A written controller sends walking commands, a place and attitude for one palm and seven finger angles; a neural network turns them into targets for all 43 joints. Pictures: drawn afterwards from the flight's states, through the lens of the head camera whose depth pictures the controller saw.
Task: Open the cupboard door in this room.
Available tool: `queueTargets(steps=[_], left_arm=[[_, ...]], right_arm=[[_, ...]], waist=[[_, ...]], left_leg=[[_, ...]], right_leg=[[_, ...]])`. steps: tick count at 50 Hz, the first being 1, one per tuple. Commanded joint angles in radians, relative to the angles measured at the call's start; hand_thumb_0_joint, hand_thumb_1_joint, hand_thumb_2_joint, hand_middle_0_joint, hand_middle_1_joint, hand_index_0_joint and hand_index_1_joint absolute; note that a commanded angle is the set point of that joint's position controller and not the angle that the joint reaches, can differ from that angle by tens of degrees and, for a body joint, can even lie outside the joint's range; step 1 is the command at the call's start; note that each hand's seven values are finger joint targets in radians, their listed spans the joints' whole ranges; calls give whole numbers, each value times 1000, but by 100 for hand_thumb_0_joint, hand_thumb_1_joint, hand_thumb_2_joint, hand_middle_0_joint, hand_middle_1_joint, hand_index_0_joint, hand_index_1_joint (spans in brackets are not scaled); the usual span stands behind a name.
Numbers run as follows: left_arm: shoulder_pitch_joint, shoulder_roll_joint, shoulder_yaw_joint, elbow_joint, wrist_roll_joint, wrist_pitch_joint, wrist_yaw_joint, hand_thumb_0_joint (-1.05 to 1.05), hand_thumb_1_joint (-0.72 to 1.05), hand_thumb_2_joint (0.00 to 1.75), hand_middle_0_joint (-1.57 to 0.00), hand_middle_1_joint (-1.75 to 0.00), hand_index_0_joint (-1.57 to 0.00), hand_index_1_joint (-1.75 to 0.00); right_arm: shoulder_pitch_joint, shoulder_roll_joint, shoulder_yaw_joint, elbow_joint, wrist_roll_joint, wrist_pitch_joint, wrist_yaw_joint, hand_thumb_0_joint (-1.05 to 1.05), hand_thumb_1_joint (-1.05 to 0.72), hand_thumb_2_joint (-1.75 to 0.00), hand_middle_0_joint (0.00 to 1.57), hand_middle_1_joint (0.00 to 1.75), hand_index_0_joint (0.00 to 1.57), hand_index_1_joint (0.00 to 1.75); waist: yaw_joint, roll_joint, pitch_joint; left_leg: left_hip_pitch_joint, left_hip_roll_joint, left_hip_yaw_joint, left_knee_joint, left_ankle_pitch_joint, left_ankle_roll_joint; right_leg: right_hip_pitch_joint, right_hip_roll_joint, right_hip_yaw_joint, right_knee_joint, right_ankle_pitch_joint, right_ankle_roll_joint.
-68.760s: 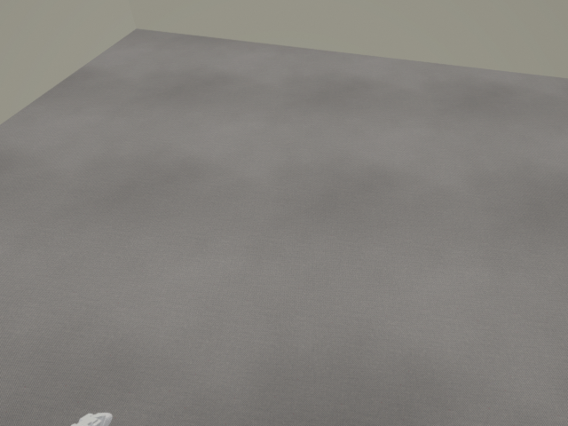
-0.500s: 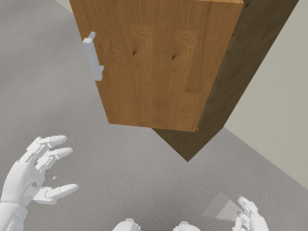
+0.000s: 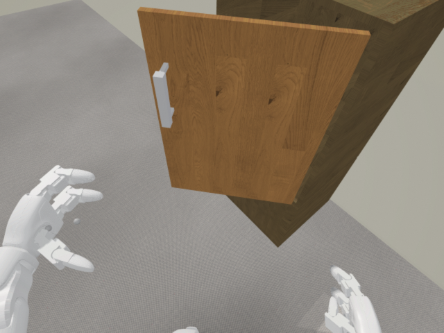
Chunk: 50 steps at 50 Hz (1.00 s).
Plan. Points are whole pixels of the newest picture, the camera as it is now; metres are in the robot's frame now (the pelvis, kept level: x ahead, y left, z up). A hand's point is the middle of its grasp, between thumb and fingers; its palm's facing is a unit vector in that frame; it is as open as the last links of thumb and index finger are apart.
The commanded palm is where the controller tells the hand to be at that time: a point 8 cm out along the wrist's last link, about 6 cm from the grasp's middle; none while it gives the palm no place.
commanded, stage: raise the hand with hooked fingers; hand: left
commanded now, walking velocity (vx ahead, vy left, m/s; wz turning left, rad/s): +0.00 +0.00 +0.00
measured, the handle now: (166, 96) +0.58 +0.18 +0.09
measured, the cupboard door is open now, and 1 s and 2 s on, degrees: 41 41 41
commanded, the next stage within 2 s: move the hooked fingers beside the handle in 0.68 s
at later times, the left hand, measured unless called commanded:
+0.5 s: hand (77, 201) +0.29 +0.26 +0.09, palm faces -0.06 -1.00 -0.03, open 14.0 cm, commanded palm +0.27 +0.31 +0.10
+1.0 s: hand (87, 191) +0.31 +0.25 +0.10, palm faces -0.04 -1.00 -0.03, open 14.0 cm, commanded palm +0.30 +0.30 +0.10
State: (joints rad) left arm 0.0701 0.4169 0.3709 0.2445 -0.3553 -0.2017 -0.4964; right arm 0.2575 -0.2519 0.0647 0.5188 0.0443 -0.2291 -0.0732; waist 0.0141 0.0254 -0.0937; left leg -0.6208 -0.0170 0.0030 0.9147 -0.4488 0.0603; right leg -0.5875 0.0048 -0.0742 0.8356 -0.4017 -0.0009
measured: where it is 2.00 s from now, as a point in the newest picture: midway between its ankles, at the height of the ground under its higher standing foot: outside the picture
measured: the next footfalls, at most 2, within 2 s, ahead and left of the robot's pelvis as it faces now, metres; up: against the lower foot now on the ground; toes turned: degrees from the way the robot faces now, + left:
none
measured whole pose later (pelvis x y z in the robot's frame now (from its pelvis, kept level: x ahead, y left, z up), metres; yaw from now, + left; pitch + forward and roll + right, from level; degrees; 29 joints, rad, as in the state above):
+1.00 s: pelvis -0.01 -0.02 +0.01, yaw +0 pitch +8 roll -2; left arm -0.21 0.47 0.42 0.55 -0.33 -0.21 -0.57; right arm 0.27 -0.28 0.06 0.57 0.05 -0.19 -0.10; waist 0.00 0.02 -0.07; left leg -0.59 -0.01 0.00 0.85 -0.41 0.03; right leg -0.57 0.02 -0.08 0.79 -0.37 -0.03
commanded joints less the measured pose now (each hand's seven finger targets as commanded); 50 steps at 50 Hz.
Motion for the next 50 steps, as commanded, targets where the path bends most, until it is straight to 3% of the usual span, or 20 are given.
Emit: queueTargets(steps=[1,4,6,9,13,19,20,22,26,32,35,37,39,42,46,48,50], left_arm=[[-252,245,119,-156,-32,-50,-20,0,-50,30,-30,-120,-30,-120],[-299,276,132,-136,-31,-46,-40,0,-50,30,-30,-120,-30,-120],[-323,288,140,-100,-33,-40,-46,0,-50,30,-30,-120,-30,-120],[-365,323,171,-50,-41,-33,-62,0,-50,30,-30,-120,-30,-120],[-316,275,133,-2,-46,-24,-90,0,-50,30,-30,-120,-30,-120],[-315,317,179,-83,-48,-59,-65,0,-50,30,-30,-120,-30,-120],[-316,317,178,-86,-48,-63,-60,0,-50,30,-30,-120,-30,-120],[-326,321,184,-70,-49,-67,-51,0,-50,30,-30,-120,-30,-120],[-341,306,162,-90,-38,-72,-48,0,-50,30,-30,-120,-30,-120],[-344,305,154,-36,-40,-55,-58,0,-50,30,-30,-120,-30,-120],[-347,294,149,-16,-41,-51,-63,0,-50,30,-30,-120,-30,-120],[-355,304,148,-12,-39,-54,-65,0,-50,30,-30,-120,-30,-120],[-357,300,145,-37,-38,-64,-68,0,-50,30,-30,-120,-30,-120],[-454,310,134,-34,-35,-77,-57,0,-50,30,-30,-120,-30,-120],[-565,330,131,101,-12,-69,-59,0,-50,30,-30,-120,-30,-120],[-594,361,147,124,-4,-75,-66,0,-50,30,-30,-120,-30,-120],[-648,358,123,141,7,-81,-73,0,-50,30,-30,-120,-30,-120]], right_arm=[[-16,-175,-77,-125,9,-46,-22,0,-90,-90,20,30,20,30],[-11,-177,-75,-119,9,-41,-20,0,-90,-90,20,30,20,30],[-11,-179,-74,-116,11,-38,-24,0,-90,-90,20,30,20,30],[-6,-183,-75,-111,11,-30,-26,0,-90,-90,20,30,20,30],[2,-186,-80,-118,12,-27,-15,0,-90,-90,20,30,20,30],[10,-185,-89,-128,8,-25,-5,0,-90,-90,20,30,20,30],[6,-184,-88,-128,7,-26,-5,0,-90,-90,20,30,20,30],[7,-185,-87,-119,6,-24,-8,0,-90,-90,20,30,20,30],[5,-180,-86,-118,10,-24,-13,0,-90,-90,20,30,20,30],[2,-184,-80,-114,12,-20,-20,0,-90,-90,20,30,20,30],[-5,-181,-78,-118,14,-20,-21,0,-90,-90,20,30,20,30],[-6,-183,-77,-116,14,-19,-22,0,-90,-90,20,30,20,30],[-6,-178,-78,-119,15,-21,-21,0,-90,-90,20,30,20,30],[1,-180,-75,-101,11,-21,-28,0,-90,-90,20,30,20,30],[15,-187,-73,-76,15,-8,-40,0,-90,-90,20,30,20,30],[22,-186,-73,-75,13,-3,-39,0,-90,-90,20,30,20,30],[25,-186,-72,-71,15,2,-40,0,-90,-90,20,30,20,30]], waist=[[-16,67,-201],[-12,106,-235],[-15,84,-199],[-12,69,-215],[-9,49,-206],[1,76,-260],[2,100,-242],[-2,65,-208],[-10,115,-227],[-17,62,-181],[-18,39,-189],[-16,34,-176],[-16,69,-214],[-32,59,-192],[-54,35,-164],[-41,53,-216],[-48,90,-228]], left_leg=[[186,28,-90,-195,304,-63],[223,27,-87,-196,354,-69],[212,29,-92,-209,329,-68],[213,24,-80,-214,334,-62],[202,20,-69,-208,367,-58],[227,23,-65,-206,398,-60],[222,22,-65,-208,390,-63],[194,21,-61,-209,353,-56],[217,21,-63,-217,346,-56],[186,19,-58,-221,272,-45],[167,15,-55,-223,246,-40],[157,15,-48,-214,243,-38],[180,12,-43,-211,272,-37],[182,16,-51,-204,276,-38],[132,13,-44,-203,192,-34],[141,10,-37,-195,224,-33],[149,11,-36,-191,230,-34]], right_leg=[[62,25,-1,-94,181,-36],[81,26,4,-101,209,-39],[69,25,2,-112,191,-38],[101,26,9,-126,210,-39],[108,24,12,-129,246,-40],[122,27,15,-121,259,-39],[113,26,16,-120,251,-40],[120,26,19,-128,236,-42],[112,22,20,-131,227,-38],[111,26,29,-151,189,-38],[121,22,33,-157,175,-33],[130,21,43,-161,172,-36],[140,20,45,-156,204,-34],[120,23,43,-151,210,-36],[91,15,57,-164,134,-27],[132,12,70,-159,166,-31],[112,11,67,-152,175,-31]])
